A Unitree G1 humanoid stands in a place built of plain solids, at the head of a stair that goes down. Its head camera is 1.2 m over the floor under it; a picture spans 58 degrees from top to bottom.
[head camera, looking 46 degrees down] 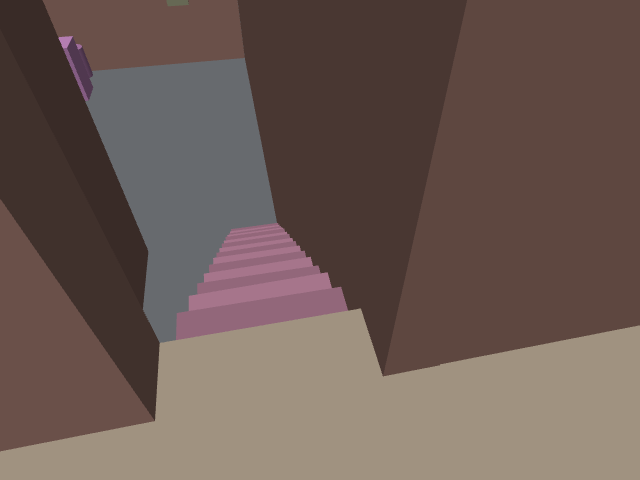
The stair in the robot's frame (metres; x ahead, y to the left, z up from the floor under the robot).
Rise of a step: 0.20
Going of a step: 0.24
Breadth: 0.65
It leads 12 degrees to the left of straight ahead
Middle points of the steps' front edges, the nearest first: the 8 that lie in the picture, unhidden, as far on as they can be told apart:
0.78 0.18 0.00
1.02 0.23 -0.20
1.26 0.28 -0.40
1.48 0.33 -0.60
1.72 0.38 -0.80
1.96 0.42 -1.00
2.20 0.47 -1.20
2.42 0.52 -1.39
